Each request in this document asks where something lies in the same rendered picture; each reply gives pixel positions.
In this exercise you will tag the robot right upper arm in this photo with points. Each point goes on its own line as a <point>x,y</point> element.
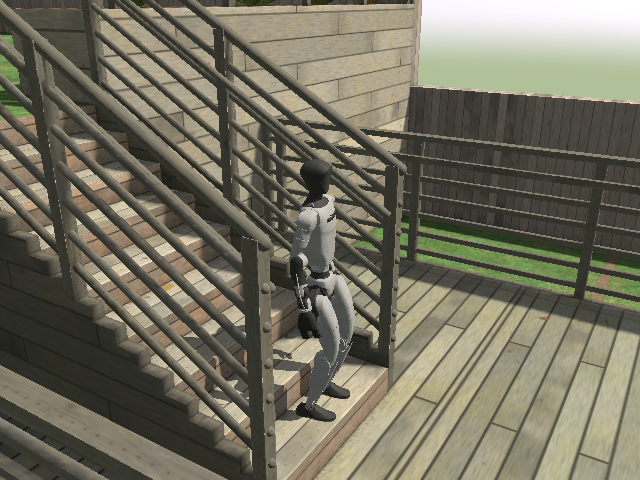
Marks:
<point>305,224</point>

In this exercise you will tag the robot right hand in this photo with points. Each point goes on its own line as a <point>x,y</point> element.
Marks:
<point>308,322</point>

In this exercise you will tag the right robot forearm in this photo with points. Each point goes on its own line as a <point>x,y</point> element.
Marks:
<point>296,267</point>

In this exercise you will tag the robot right shin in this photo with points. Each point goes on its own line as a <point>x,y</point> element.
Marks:
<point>319,379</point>

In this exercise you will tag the humanoid robot head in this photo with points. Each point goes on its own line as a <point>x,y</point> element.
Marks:
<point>316,175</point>

